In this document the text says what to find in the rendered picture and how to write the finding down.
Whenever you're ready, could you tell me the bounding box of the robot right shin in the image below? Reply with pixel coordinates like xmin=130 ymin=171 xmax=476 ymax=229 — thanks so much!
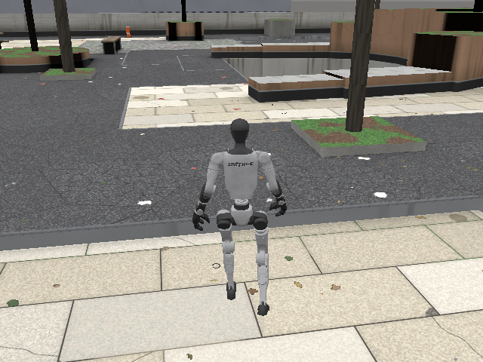
xmin=257 ymin=253 xmax=269 ymax=305

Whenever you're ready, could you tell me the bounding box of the robot right hand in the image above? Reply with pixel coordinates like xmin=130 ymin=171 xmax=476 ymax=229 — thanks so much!
xmin=269 ymin=202 xmax=287 ymax=216

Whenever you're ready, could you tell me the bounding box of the right robot forearm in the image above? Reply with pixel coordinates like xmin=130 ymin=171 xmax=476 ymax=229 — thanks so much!
xmin=271 ymin=180 xmax=285 ymax=205

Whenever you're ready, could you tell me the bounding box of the right robot upper arm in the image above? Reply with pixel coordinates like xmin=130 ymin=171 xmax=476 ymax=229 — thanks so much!
xmin=256 ymin=151 xmax=278 ymax=192

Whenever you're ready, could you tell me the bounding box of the robot left hand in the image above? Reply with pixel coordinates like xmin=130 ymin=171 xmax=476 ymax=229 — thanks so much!
xmin=192 ymin=212 xmax=210 ymax=231

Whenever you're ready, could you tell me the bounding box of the left robot upper arm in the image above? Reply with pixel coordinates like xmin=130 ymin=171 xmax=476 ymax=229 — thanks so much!
xmin=204 ymin=152 xmax=225 ymax=195

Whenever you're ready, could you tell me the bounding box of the left robot forearm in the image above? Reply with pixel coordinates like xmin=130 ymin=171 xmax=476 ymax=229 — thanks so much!
xmin=195 ymin=183 xmax=211 ymax=216

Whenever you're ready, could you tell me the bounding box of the right robot thigh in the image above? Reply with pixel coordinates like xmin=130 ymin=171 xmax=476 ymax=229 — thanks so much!
xmin=252 ymin=210 xmax=269 ymax=265

